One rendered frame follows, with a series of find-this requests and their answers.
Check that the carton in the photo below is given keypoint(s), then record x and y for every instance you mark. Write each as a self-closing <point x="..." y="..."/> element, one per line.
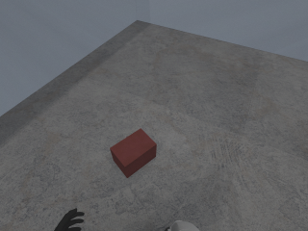
<point x="134" y="152"/>

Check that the left robot hand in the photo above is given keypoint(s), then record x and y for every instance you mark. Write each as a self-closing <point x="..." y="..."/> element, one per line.
<point x="68" y="221"/>

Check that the right robot thigh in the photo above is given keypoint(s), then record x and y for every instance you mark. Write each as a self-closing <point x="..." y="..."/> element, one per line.
<point x="182" y="226"/>

